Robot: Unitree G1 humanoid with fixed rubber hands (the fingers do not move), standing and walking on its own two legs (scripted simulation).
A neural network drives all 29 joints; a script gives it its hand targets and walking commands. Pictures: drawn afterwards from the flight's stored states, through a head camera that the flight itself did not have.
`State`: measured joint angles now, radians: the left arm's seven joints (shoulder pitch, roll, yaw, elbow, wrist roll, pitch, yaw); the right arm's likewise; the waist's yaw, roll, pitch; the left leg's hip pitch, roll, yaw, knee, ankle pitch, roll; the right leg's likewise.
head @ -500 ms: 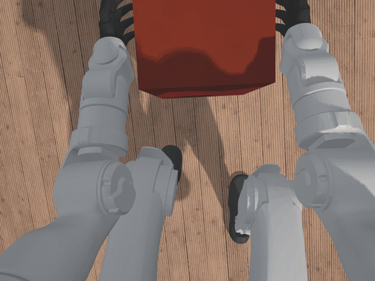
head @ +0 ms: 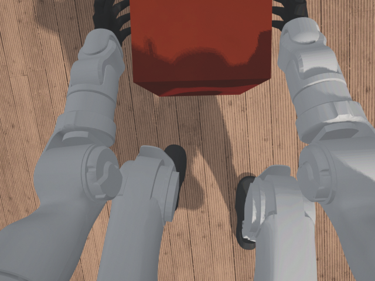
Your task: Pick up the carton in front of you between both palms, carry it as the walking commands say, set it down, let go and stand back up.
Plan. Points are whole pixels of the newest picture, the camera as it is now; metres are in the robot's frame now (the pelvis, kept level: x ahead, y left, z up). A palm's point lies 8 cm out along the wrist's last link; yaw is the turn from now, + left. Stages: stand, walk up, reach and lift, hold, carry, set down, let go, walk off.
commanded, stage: set down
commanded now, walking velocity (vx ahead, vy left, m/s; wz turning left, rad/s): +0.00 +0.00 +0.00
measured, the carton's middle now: (199, 39) +0.53 +0.08 -0.24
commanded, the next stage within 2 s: let go in 2.00 s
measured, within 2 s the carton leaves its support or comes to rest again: rests again in 0.40 s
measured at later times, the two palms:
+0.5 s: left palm (105, 34) +0.50 +0.24 -0.16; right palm (286, 23) +0.55 -0.07 -0.17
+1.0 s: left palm (103, 47) +0.49 +0.26 -0.18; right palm (323, 18) +0.56 -0.12 -0.18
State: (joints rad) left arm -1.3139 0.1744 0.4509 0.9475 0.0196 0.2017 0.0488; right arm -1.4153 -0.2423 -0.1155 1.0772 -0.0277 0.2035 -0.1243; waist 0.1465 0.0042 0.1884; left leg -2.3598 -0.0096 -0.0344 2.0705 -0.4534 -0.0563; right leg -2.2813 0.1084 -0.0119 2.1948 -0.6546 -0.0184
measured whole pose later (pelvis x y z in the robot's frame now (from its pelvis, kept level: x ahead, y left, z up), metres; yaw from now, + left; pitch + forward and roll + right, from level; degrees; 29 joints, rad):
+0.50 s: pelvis +0.00 +0.00 +0.00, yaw +1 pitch +40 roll +2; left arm -1.35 0.25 0.55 1.02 0.08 0.16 -0.01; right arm -1.47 -0.18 -0.23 1.05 -0.18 0.18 0.00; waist 0.10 0.04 0.27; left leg -2.34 -0.02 -0.02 2.08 -0.45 -0.05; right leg -2.26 0.10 0.00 2.21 -0.66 -0.01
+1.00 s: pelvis -0.01 +0.01 -0.01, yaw +0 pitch +37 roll +3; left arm -1.36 0.31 0.32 1.16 -0.19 -0.01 0.10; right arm -1.49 -0.45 0.10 1.13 0.19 0.09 -0.06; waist 0.11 0.01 0.36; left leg -2.30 0.00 0.01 2.10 -0.45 -0.03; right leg -2.22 0.12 0.03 2.24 -0.66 0.01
